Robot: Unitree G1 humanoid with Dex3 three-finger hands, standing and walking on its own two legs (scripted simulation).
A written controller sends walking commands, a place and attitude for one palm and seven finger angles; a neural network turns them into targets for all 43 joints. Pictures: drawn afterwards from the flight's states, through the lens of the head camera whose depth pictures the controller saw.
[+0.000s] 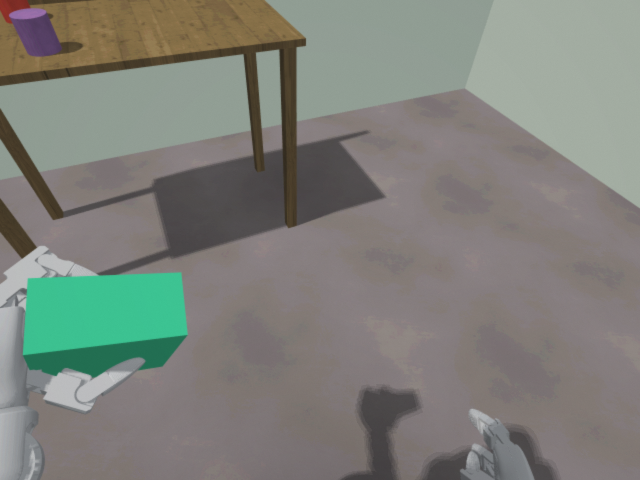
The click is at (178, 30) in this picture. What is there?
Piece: table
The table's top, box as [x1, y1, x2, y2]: [0, 0, 305, 85]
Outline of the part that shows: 0,85 305,45 305,38 264,0 92,0 30,5 30,7 43,8 47,12 62,49 59,52 49,56 36,57 29,55 26,52 13,25 7,23 4,20 0,11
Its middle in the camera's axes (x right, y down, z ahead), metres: -0.62 -0.62 +1.16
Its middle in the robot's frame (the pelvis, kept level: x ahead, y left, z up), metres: +1.26 +0.70 +0.03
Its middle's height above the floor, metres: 0.80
